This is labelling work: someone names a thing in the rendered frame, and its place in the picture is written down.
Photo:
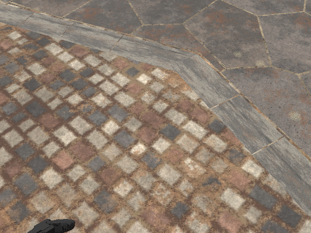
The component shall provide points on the robot left hand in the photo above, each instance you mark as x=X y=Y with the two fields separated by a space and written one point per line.
x=53 y=226

